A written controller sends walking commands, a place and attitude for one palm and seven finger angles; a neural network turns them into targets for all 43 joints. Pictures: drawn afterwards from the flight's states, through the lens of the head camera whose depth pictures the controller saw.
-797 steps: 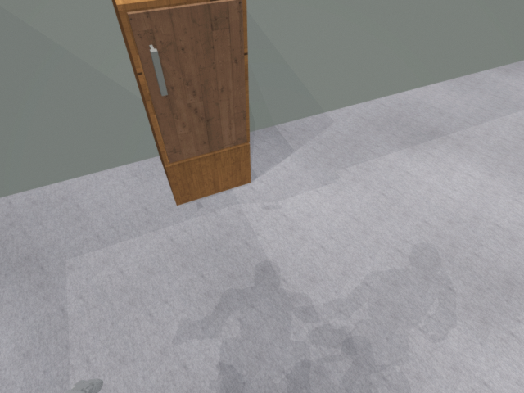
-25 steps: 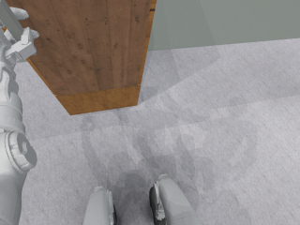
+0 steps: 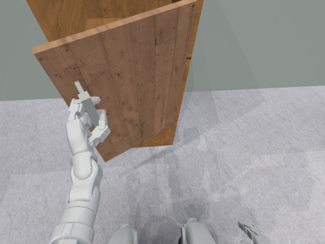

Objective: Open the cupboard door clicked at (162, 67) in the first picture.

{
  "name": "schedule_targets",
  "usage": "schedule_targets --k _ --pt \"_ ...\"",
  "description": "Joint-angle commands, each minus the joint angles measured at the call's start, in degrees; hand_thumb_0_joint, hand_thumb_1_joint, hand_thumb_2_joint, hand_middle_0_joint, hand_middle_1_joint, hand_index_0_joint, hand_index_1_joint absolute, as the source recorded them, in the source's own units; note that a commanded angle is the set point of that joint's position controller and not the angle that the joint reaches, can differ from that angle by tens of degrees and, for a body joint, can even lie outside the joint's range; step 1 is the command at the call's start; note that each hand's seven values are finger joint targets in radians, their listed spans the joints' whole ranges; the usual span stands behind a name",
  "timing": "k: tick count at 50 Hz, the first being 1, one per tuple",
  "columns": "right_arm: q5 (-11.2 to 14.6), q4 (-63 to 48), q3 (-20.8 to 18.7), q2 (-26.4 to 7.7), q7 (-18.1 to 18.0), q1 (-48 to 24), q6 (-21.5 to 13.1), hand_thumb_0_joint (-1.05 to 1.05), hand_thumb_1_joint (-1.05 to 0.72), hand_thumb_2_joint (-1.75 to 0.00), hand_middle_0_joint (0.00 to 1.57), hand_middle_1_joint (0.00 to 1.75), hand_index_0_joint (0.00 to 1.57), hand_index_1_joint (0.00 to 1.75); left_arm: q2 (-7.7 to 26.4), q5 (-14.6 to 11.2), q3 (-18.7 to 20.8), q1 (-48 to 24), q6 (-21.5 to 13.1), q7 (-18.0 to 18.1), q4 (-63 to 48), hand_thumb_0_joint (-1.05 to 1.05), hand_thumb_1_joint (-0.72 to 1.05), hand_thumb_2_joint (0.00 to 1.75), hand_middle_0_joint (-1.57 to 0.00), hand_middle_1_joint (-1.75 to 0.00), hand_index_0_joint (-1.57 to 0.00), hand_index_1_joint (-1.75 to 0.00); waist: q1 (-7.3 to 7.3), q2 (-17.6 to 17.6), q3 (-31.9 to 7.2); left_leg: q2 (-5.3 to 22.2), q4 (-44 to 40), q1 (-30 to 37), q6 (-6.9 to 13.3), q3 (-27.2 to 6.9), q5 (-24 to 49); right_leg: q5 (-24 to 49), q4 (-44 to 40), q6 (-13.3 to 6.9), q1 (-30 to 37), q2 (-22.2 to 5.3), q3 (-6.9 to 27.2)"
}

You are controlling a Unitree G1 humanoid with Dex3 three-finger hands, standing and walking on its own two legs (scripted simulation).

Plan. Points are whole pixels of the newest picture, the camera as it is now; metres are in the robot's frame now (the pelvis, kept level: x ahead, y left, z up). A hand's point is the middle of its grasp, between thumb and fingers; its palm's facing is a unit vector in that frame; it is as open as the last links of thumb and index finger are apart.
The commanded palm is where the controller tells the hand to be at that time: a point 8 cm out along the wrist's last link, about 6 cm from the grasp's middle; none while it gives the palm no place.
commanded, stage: pull the door open along its arc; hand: left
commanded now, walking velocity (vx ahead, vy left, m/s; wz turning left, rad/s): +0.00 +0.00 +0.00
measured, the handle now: (90, 108) +0.44 +0.18 +0.04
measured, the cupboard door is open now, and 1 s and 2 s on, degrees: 27 46 48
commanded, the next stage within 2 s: open thumb and fingers to let go in 0.30 s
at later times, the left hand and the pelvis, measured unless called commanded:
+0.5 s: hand (139, 150) +0.33 +0.05 +0.03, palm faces +0.46 -0.89 -0.03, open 6.1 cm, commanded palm +0.28 +0.10 +0.03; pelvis +0.00 -0.05 +0.00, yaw +5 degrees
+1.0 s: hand (138, 149) +0.33 +0.06 +0.03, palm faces +0.46 -0.89 -0.02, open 13.5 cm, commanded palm +0.28 +0.10 +0.03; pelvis -0.03 -0.04 -0.01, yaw +4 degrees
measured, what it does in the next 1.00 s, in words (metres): shifts its weight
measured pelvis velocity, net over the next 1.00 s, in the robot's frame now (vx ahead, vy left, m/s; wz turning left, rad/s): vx -0.03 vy -0.04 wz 0.07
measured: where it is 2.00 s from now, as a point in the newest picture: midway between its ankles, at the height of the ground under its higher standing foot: outside the picture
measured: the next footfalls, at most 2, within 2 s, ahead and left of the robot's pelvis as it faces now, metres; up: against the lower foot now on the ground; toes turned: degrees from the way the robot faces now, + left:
none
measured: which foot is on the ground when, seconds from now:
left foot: down 0.00-1.00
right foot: down 0.00-1.00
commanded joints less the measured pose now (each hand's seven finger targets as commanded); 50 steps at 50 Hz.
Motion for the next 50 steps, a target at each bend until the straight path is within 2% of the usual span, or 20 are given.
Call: schedule_targets --k 1,3,5,8,11,13,16,18,19,20,22,23,26,28,31,33,40,42,46,50 --pt "-1.5 -6.5 -2.8 -5.7 0.2 0.7 -0.9 0.00 -0.90 -0.90 0.20 0.30 0.20 0.30 4.0 5.2 2.5 3.7 -4.1 14.5 -15.6 0.00 0.90 0.90 -0.40 -1.35 -0.40 -1.35 6.29 -0.6 -19.8 -2.8 -7.6 8.7 -1.0 -0.4 28.9 28.1 -2.2 -3.2 22.6 1.4 -3.1" --pt "-2.1 -7.2 -2.7 -5.0 -0.3 -1.1 -0.5 0.00 -0.90 -0.90 0.20 0.30 0.20 0.30 3.2 8.3 1.0 7.9 -3.9 18.4 -16.9 0.00 0.90 0.90 -0.40 -1.35 -0.40 -1.35 7.06 -4.2 -19.9 -3.2 -7.7 7.8 -0.8 -0.5 26.5 27.6 -2.8 -3.2 24.8 1.3 -2.4" --pt "-2.1 -7.0 -2.6 -3.9 -0.8 -2.7 -0.4 0.00 -0.90 -0.90 0.20 0.30 0.20 0.30 0.4 10.1 -2.6 9.4 -3.5 20.1 -18.3 0.00 0.90 0.90 -0.40 -1.35 -0.40 -1.35 6.71 -4.2 -18.8 -3.5 -7.8 8.2 -0.8 -0.2 25.0 27.8 -3.7 -3.0 25.3 1.0 -1.9" --pt "-2.3 -6.7 -2.5 -3.0 -2.0 -4.2 -0.9 0.00 -0.90 -0.90 0.20 0.30 0.20 0.30 -1.8 10.8 -5.9 10.6 -3.5 20.7 -20.0 0.00 0.90 0.90 -0.40 -1.35 -0.40 -1.35 6.27 -6.9 -18.5 -3.8 -7.5 8.3 -0.7 -0.3 23.4 28.1 -5.0 -2.7 26.6 0.9 -1.1" --pt "-2.5 -5.9 -2.2 -1.9 -2.5 -5.7 -1.8 0.00 -0.90 -0.90 0.20 0.30 0.20 0.30 -4.7 11.3 -9.0 12.6 -3.5 20.7 -20.8 0.00 0.90 0.90 -0.40 -1.35 -0.40 -1.35 6.26 -5.2 -17.0 -4.2 -7.3 8.6 -0.8 0.0 22.4 28.7 -5.6 -2.5 26.4 0.3 -0.5" --pt "-2.8 -5.4 -2.0 -1.7 -2.9 -6.2 -2.4 0.00 -0.90 -0.90 0.20 0.30 0.20 0.30 -6.7 12.2 -11.7 9.8 -3.2 21.1 -19.7 0.00 0.90 0.90 -0.40 -1.35 -0.40 -1.35 4.78 -6.4 -15.3 -4.2 -6.8 8.2 -0.6 -0.4 21.0 27.3 -6.3 -2.3 24.7 0.2 -0.3" --pt "-3.5 -4.1 -2.2 -1.4 -3.0 -6.3 -3.7 0.00 -0.90 -0.90 0.20 0.30 0.20 0.30 -9.7 14.0 -15.3 5.9 -3.4 21.8 -19.1 0.00 0.90 0.90 -0.40 -1.35 -0.40 -1.35 3.79 -4.8 -17.0 -4.2 -5.4 8.5 -0.6 -0.5 21.1 28.3 -5.6 -2.1 23.4 -0.4 -0.1" --pt "-3.7 -3.4 -2.4 -1.5 -3.0 -6.0 -4.6 0.00 -0.90 -0.90 0.20 0.30 0.20 0.30 -12.6 15.3 -18.7 3.3 -3.2 21.9 -18.2 0.00 0.90 0.90 -0.40 -1.35 -0.40 -1.35 2.02 -6.3 -16.5 -4.1 -4.7 8.7 -0.4 -0.8 20.6 27.9 -6.0 -1.8 22.0 -0.5 0.0" --pt "-3.9 -3.0 -2.6 -1.6 -3.0 -6.1 -5.1 0.00 -0.90 -0.90 0.20 0.30 0.20 0.30 -13.5 15.5 -19.7 1.6 -3.4 22.0 -18.6 0.00 0.90 0.90 -0.40 -1.35 -0.40 -1.35 1.96 -5.5 -17.8 -4.2 -4.2 8.9 -0.3 -0.7 20.8 28.5 -5.9 -1.8 21.8 -0.7 0.1" --pt "-4.0 -2.1 -2.6 -1.8 -3.1 -5.9 -5.3 0.00 -0.90 -0.90 0.20 0.30 0.20 0.30 -12.8 15.8 -19.7 -3.2 -3.4 22.4 -17.7 0.00 0.90 0.90 -0.40 -1.35 -0.40 -1.35 0.87 -5.5 -17.5 -4.1 -3.6 8.4 -0.3 -0.9 20.1 28.0 -5.9 -1.7 20.9 -1.0 0.4" --pt "-4.0 -1.8 -2.9 -1.8 -3.5 -5.6 -5.5 0.00 -0.90 -0.90 0.20 0.30 0.20 0.30 -11.1 15.5 -17.5 -1.2 -3.5 22.3 -16.4 0.00 0.76 0.84 -0.39 -1.34 -0.39 -1.34 2.33 -5.7 -19.7 -4.4 -3.6 7.5 -0.4 -0.9 20.0 29.2 -5.8 -1.5 23.5 -1.4 1.2" --pt "-3.9 -2.3 -3.0 -2.0 -3.6 -5.6 -5.4 0.00 -0.90 -0.90 0.20 0.30 0.20 0.30 -9.8 15.1 -16.2 -0.3 -3.3 22.0 -15.9 0.00 0.69 0.81 -0.38 -1.33 -0.38 -1.33 2.63 -7.6 -20.2 -4.5 -3.7 6.6 -0.4 -1.0 19.4 29.2 -6.2 -1.4 24.9 -1.5 1.7" --pt "-3.5 -1.8 -3.0 -1.9 -3.9 -5.9 -5.5 0.00 -0.90 -0.90 0.20 0.30 0.20 0.30 -10.0 13.5 -16.1 -2.0 -3.3 21.3 -15.7 0.00 0.48 0.72 -0.37 -1.30 -0.37 -1.30 2.57 -6.8 -19.6 -4.7 -4.1 5.7 -0.4 -0.8 17.3 27.6 -7.6 -0.9 26.0 -2.3 3.1" --pt "-3.4 -1.9 -3.1 -2.2 -4.1 -5.9 -5.5 0.00 -0.90 -0.90 0.20 0.30 0.20 0.30 -10.0 12.7 -15.8 -1.8 -3.3 20.8 -15.3 0.00 0.34 0.66 -0.36 -1.29 -0.36 -1.29 2.54 -8.4 -19.8 -4.7 -4.3 5.4 -0.3 -1.2 17.0 27.0 -8.0 -0.9 26.3 -2.2 3.1" --pt "-3.2 -1.4 -3.1 -2.5 -4.0 -6.2 -5.8 0.00 -0.90 -0.90 0.20 0.30 0.20 0.30 -10.1 12.0 -15.8 -4.6 -3.9 20.6 -13.9 0.00 0.13 0.57 -0.35 -1.27 -0.35 -1.27 1.95 -8.2 -17.4 -4.7 -4.7 5.2 -0.1 -1.1 14.3 20.9 -9.1 -0.8 23.7 -2.1 3.2" --pt "-3.2 -1.2 -3.1 -2.8 -4.0 -6.0 -6.1 0.00 -0.90 -0.90 0.20 0.30 0.20 0.30 -8.7 12.2 -14.5 -6.1 -4.6 21.1 -13.5 0.00 -0.01 0.51 -0.33 -1.25 -0.33 -1.25 2.10 -8.2 -17.5 -4.8 -4.7 4.7 0.0 -1.2 13.4 17.8 -9.6 -1.0 23.4 -2.0 3.6" --pt "-3.4 -0.8 -3.1 -3.1 -3.7 -6.4 -6.7 0.00 -0.90 -0.90 0.20 0.30 0.20 0.30 -9.5 12.9 -15.0 -11.7 -5.8 22.6 -9.7 0.00 -0.50 0.30 -0.30 -1.20 -0.30 -1.20 1.43 -6.5 -16.7 -4.8 -4.7 4.4 0.3 -0.8 10.4 9.8 -9.9 -1.6 19.5 -1.4 2.7" --pt "-3.5 -0.5 -3.2 -3.2 -3.9 -6.4 -6.8 0.00 -0.90 -0.90 0.20 0.30 0.20 0.30 -8.8 13.0 -14.0 -12.8 -6.0 23.1 -8.4 0.00 -0.50 0.30 -0.30 -1.20 -0.30 -1.20 1.41 -6.8 -16.8 -4.8 -4.9 4.4 0.4 -0.8 9.9 8.6 -9.9 -1.6 19.3 -1.3 2.7" --pt "-3.5 -0.6 -3.0 -3.2 -3.9 -6.2 -6.7 0.00 -0.90 -0.90 0.20 0.30 0.20 0.30 -9.0 12.8 -13.4 -13.3 -5.7 23.6 -6.6 0.00 -0.50 0.30 -0.27 -1.00 -0.27 -1.00 1.99 -6.4 -17.4 -4.8 -5.6 4.8 0.3 -0.8 10.1 8.6 -9.3 -2.0 19.2 -0.8 1.4" --pt "-3.8 -0.2 -2.8 -3.4 -3.8 -6.0 -6.8 0.00 -0.90 -0.90 0.20 0.30 0.20 0.30 -10.4 13.4 -14.5 -17.1 -5.6 24.5 -4.8 0.00 -0.50 0.30 -0.23 -0.80 -0.23 -0.80 1.10 -5.8 -16.5 -4.6 -6.0 5.3 0.4 -1.1 9.5 7.6 -8.6 -2.1 16.9 -0.2 0.0"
